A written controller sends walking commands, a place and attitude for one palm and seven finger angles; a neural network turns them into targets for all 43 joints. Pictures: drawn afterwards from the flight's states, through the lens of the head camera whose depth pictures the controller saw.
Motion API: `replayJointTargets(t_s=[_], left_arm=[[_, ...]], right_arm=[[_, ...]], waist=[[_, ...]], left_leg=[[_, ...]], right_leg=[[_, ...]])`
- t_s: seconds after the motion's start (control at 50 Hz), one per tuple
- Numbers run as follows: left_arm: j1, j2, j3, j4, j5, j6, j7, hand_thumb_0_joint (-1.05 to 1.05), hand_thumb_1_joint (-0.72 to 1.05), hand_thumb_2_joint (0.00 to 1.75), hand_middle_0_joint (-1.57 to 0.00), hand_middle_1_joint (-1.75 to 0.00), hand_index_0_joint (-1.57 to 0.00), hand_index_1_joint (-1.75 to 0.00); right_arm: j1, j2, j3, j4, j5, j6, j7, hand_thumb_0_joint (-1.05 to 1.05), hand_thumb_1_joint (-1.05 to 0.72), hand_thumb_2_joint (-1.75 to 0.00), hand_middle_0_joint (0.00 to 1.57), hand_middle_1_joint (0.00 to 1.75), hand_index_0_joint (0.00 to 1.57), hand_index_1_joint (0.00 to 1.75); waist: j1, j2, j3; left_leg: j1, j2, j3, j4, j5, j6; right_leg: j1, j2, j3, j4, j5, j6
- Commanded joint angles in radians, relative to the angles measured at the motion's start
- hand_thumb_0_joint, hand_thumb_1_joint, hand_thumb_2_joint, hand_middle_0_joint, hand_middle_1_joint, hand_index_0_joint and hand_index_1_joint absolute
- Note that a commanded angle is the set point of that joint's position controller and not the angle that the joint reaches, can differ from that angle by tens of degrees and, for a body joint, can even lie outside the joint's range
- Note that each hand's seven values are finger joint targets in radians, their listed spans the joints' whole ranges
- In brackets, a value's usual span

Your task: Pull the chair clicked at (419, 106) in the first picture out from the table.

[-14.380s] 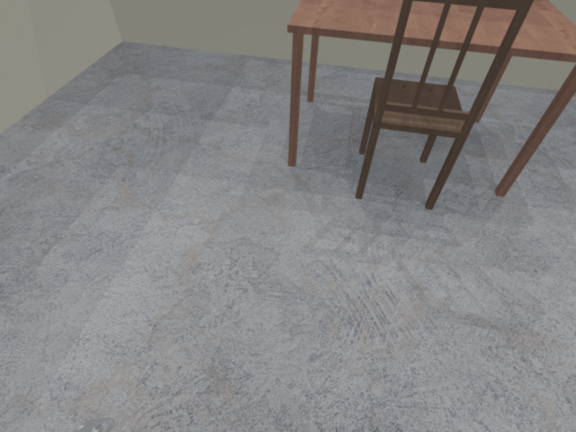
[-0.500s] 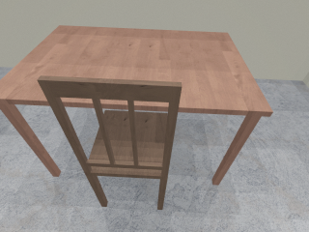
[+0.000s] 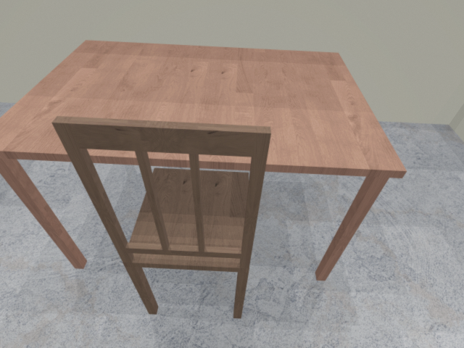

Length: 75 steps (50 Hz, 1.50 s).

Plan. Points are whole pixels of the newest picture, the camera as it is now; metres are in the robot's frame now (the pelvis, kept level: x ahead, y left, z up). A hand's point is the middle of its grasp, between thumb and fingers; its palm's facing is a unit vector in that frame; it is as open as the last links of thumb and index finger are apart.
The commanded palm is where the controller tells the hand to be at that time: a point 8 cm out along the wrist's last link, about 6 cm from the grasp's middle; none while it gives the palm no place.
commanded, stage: shuffle to correct the standing spot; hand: left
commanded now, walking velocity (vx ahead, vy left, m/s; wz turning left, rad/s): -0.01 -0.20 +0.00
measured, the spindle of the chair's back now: (155, 207) +0.43 +0.21 -0.06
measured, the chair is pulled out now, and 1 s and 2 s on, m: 0.00 0.00 0.00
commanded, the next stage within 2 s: come to a stop and stand still in 0.20 s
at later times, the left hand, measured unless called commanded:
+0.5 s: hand out of the picture -0.02 +0.09 -0.19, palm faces +0.12 -0.98 -0.17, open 7.4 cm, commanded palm none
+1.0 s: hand out of the picture +0.05 +0.17 -0.18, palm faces +0.03 -0.98 -0.20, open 7.4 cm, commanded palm none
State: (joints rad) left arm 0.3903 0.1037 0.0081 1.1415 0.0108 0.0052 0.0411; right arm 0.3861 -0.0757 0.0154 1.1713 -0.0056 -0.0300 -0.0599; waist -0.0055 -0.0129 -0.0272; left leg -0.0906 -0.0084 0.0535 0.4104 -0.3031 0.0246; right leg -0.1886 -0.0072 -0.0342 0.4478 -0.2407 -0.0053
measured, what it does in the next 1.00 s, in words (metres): steps on the spot: left foot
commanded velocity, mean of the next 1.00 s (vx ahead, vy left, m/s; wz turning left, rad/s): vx -0.01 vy -0.02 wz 0.00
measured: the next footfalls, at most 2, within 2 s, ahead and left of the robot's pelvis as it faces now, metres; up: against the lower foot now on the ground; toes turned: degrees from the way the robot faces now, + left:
left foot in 0.58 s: +0.04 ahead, +0.04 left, +0.00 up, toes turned +3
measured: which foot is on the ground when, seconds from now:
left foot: down 0.00-0.28, up 0.30-0.56, down 0.58-1.00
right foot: down 0.00-1.00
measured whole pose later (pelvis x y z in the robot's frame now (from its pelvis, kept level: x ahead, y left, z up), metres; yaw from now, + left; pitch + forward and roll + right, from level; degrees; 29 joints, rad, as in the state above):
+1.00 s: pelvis +0.02 -0.01 -0.01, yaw +0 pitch +0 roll -2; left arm 0.29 0.16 0.01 1.04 0.01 -0.01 0.05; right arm 0.39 -0.13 0.02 1.07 -0.02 -0.01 -0.03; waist -0.02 0.02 -0.01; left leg -0.21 -0.06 0.07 0.53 -0.32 0.10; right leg -0.19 0.03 -0.05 0.49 -0.30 -0.03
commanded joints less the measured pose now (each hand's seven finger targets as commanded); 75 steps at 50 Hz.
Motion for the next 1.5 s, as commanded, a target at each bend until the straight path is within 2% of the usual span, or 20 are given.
replayJointTargets(t_s=[0.0,0.14,0.22,0.28,0.36,0.46,0.54,0.6,0.64,0.66,0.68,0.7,0.74,0.78,0.8,0.86,0.9,1.02,1.26,1.48], left_arm=[[0.08,0.06,0.016,-0.033,0.007,0.011,-0.005,0.0,0.9,0.9,-0.2,-0.3,-0.2,-0.3],[0.087,0.067,0.037,-0.074,0.019,0.028,-0.015,0.0,0.9,0.9,-0.2,-0.3,-0.2,-0.3],[0.124,0.104,0.05,-0.08,0.018,0.019,-0.009,0.0,0.9,0.9,-0.2,-0.3,-0.2,-0.3],[0.134,0.158,0.065,-0.093,0.021,0.024,0.001,0.0,0.9,0.9,-0.2,-0.3,-0.2,-0.3],[0.069,0.129,0.056,-0.111,0.013,0.007,0.019,0.0,0.9,0.9,-0.2,-0.3,-0.2,-0.3],[0.045,0.125,0.04,-0.095,0.015,-0.022,0.027,0.0,0.9,0.9,-0.2,-0.3,-0.2,-0.3],[0.015,0.121,0.033,-0.089,0.004,-0.023,0.02,0.0,0.9,0.9,-0.2,-0.3,-0.2,-0.3],[0.043,0.077,0.02,-0.076,-0.001,-0.024,0.012,0.0,0.9,0.9,-0.2,-0.3,-0.2,-0.3],[0.061,0.082,0.017,-0.054,0.002,-0.016,0.012,0.0,0.9,0.9,-0.2,-0.3,-0.2,-0.3],[0.149,0.138,0.021,-0.03,0.007,-0.054,0.057,0.0,0.9,0.9,-0.2,-0.3,-0.2,-0.3],[0.105,0.154,0.021,-0.076,0.013,-0.066,0.048,0.0,0.9,0.9,-0.2,-0.3,-0.2,-0.3],[0.034,0.164,0.034,-0.1,0.008,-0.065,0.035,0.0,0.9,0.9,-0.2,-0.3,-0.2,-0.3],[-0.017,0.16,0.042,-0.138,0.0,-0.058,0.038,0.0,0.9,0.9,-0.2,-0.3,-0.2,-0.3],[-0.023,0.143,0.024,-0.154,-0.003,-0.057,0.027,0.0,0.9,0.9,-0.2,-0.3,-0.2,-0.3],[-0.024,0.139,0.019,-0.158,-0.006,-0.049,0.02,0.0,0.9,0.9,-0.2,-0.3,-0.2,-0.3],[-0.024,0.117,0.018,-0.156,0.003,-0.05,0.016,0.0,0.9,0.9,-0.2,-0.3,-0.2,-0.3],[-0.049,0.123,0.011,-0.151,0.001,-0.035,0.011,0.0,0.9,0.9,-0.2,-0.3,-0.2,-0.3],[-0.037,0.111,0.0,-0.143,-0.001,-0.019,0.01,0.0,0.9,0.9,-0.2,-0.3,-0.2,-0.3],[-0.069,0.132,0.007,-0.144,0.0,0.013,0.023,0.0,0.9,0.9,-0.2,-0.3,-0.2,-0.3],[-0.032,0.129,0.004,-0.109,0.001,0.01,0.019,0.0,0.9,0.9,-0.2,-0.3,-0.2,-0.3]], right_arm=[[0.109,-0.137,-0.037,0.003,-0.003,0.002,-0.017,0.0,-0.9,-0.9,0.2,0.3,0.2,0.3],[0.095,-0.167,-0.063,-0.01,-0.011,0.013,-0.023,0.0,-0.9,-0.9,0.2,0.3,0.2,0.3],[0.086,-0.149,-0.071,-0.027,-0.01,0.022,-0.019,0.0,-0.9,-0.9,0.2,0.3,0.2,0.3],[0.076,-0.11,-0.067,-0.045,-0.006,0.042,-0.026,0.0,-0.9,-0.9,0.2,0.3,0.2,0.3],[0.047,-0.093,-0.054,-0.054,-0.007,0.035,-0.018,0.0,-0.9,-0.9,0.2,0.3,0.2,0.3],[0.014,-0.066,-0.031,-0.082,-0.002,0.032,-0.001,0.0,-0.9,-0.9,0.2,0.3,0.2,0.3],[0.066,-0.062,-0.02,-0.069,0.003,0.029,0.003,0.0,-0.9,-0.9,0.2,0.3,0.2,0.3],[0.052,-0.087,-0.015,-0.065,0.003,0.014,-0.003,0.0,-0.9,-0.9,0.2,0.3,0.2,0.3],[0.041,-0.077,-0.009,-0.052,0.002,0.008,0.001,0.0,-0.9,-0.9,0.2,0.3,0.2,0.3],[-0.105,-0.134,-0.026,-0.144,0.008,0.003,0.007,0.0,-0.9,-0.9,0.2,0.3,0.2,0.3],[0.047,-0.106,-0.041,-0.155,0.005,0.03,0.011,0.0,-0.9,-0.9,0.2,0.3,0.2,0.3],[0.108,-0.116,-0.045,-0.129,-0.004,0.033,0.013,0.0,-0.9,-0.9,0.2,0.3,0.2,0.3],[0.145,-0.123,-0.05,-0.139,0.005,0.019,0.014,0.0,-0.9,-0.9,0.2,0.3,0.2,0.3],[0.088,-0.095,-0.031,-0.152,-0.003,0.009,0.019,0.0,-0.9,-0.9,0.2,0.3,0.2,0.3],[0.044,-0.093,-0.029,-0.158,-0.011,0.008,0.024,0.0,-0.9,-0.9,0.2,0.3,0.2,0.3],[0.024,-0.128,-0.024,-0.178,-0.02,0.01,0.028,0.0,-0.9,-0.9,0.2,0.3,0.2,0.3],[0.016,-0.132,-0.017,-0.162,-0.018,0.002,0.028,0.0,-0.9,-0.9,0.2,0.3,0.2,0.3],[0.02,-0.174,-0.012,-0.142,-0.012,-0.012,0.023,0.0,-0.9,-0.9,0.2,0.3,0.2,0.3],[0.036,-0.187,-0.022,-0.103,-0.009,-0.007,0.0,0.0,-0.9,-0.9,0.2,0.3,0.2,0.3],[-0.046,-0.192,-0.019,-0.099,-0.004,-0.001,0.008,0.0,-0.9,-0.9,0.2,0.3,0.2,0.3]], waist=[[-0.004,0.085,0.18],[0.003,0.104,0.158],[0.009,-0.027,0.118],[0.022,-0.164,0.077],[0.014,0.018,0.069],[0.013,0.031,0.113],[-0.017,0.016,0.122],[0.015,0.066,0.174],[0.024,0.113,0.181],[0.057,-0.078,0.279],[-0.045,-0.159,0.188],[-0.061,-0.141,0.167],[-0.071,-0.102,0.009],[-0.048,0.106,-0.076],[-0.021,0.158,-0.04],[-0.005,0.023,0.075],[0.001,0.109,0.104],[0.02,0.032,0.119],[0.004,0.068,0.069],[0.021,0.022,0.127]], left_leg=[[-0.095,0.205,-0.18,-0.124,0.229,0.056],[-0.151,0.247,-0.189,-0.077,0.2,0.071],[-0.218,0.147,-0.072,0.069,0.167,0.018],[-0.322,0.042,0.014,0.365,-0.225,-0.018],[-0.367,0.065,-0.05,0.521,-0.18,-0.012],[-0.289,0.074,-0.075,0.338,-0.12,-0.017],[-0.094,0.067,-0.085,0.044,0.052,-0.004],[-0.128,0.117,-0.145,-0.03,0.126,0.037],[-0.165,0.116,-0.17,-0.066,0.13,0.045],[-0.277,0.058,0.002,0.229,-0.01,-0.03],[-0.284,0.023,-0.048,0.312,-0.13,-0.013],[-0.234,0.012,0.014,0.284,-0.122,-0.011],[-0.181,0.004,0.018,0.23,-0.07,-0.008],[-0.098,0.029,-0.038,0.089,0.046,-0.006],[-0.113,0.033,-0.05,0.075,0.041,-0.011],[-0.199,0.087,-0.12,0.052,0.046,0.019],[-0.212,0.107,-0.18,-0.023,0.101,0.038],[-0.188,0.141,-0.244,-0.096,0.209,0.059],[0.099,0.192,-0.275,-0.115,0.689,-0.052],[-0.038,0.143,-0.231,-0.129,0.409,-0.083]], right_leg=[[-0.1,-0.029,0.017,0.009,0.089,-0.008],[-0.115,-0.013,0.01,0.075,0.053,-0.013],[0.011,-0.057,0.1,-0.021,0.25,-0.035],[0.103,-0.176,0.226,-0.133,0.439,-0.097],[0.092,-0.206,0.26,-0.163,0.306,-0.17],[-0.026,-0.243,0.306,-0.202,0.149,-0.198],[-0.144,-0.184,0.246,-0.187,0.017,-0.111],[-0.112,-0.076,0.154,-0.171,0.069,-0.02],[-0.056,-0.073,0.131,-0.15,0.077,-0.022],[-0.072,-0.141,0.244,-0.166,0.854,0.135],[-0.007,-0.195,0.23,-0.175,0.864,0.18],[0.003,-0.175,0.155,-0.18,0.955,0.198],[0.112,-0.132,0.083,-0.085,0.848,0.101],[0.095,-0.156,0.129,-0.03,0.356,-0.086],[0.044,-0.139,0.132,-0.048,0.125,-0.105],[-0.031,-0.113,0.179,-0.099,-0.04,-0.095],[-0.022,-0.081,0.12,-0.045,-0.008,-0.087],[-0.006,-0.048,0.06,0.012,-0.004,-0.056],[-0.183,-0.042,0.06,0.191,-0.205,-0.011],[-0.077,-0.055,0.117,0.035,-0.033,-0.029]])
